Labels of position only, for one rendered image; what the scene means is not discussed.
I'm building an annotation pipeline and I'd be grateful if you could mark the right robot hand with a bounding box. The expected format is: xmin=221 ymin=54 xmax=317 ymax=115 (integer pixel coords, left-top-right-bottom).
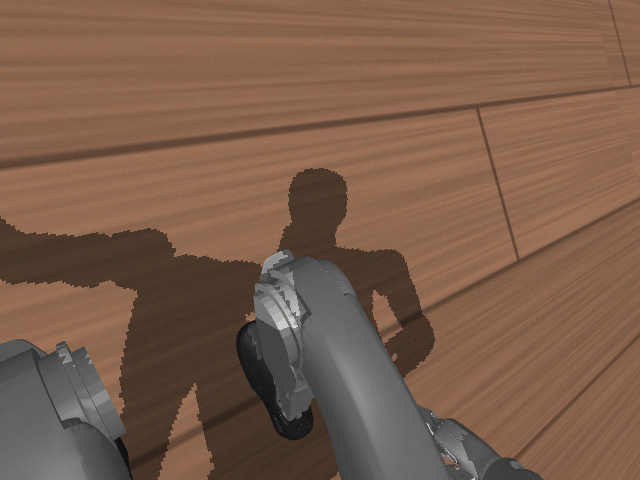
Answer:
xmin=417 ymin=405 xmax=502 ymax=480

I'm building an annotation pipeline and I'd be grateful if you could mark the left robot foot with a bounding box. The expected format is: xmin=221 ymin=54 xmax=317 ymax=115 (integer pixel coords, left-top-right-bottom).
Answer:
xmin=115 ymin=437 xmax=133 ymax=480

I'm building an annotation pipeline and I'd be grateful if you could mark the right robot foot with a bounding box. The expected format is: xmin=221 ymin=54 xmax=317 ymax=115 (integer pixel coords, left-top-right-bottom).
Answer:
xmin=236 ymin=320 xmax=313 ymax=440

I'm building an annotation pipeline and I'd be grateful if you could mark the right robot arm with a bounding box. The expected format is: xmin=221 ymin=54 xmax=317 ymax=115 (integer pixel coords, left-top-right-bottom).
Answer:
xmin=483 ymin=457 xmax=544 ymax=480

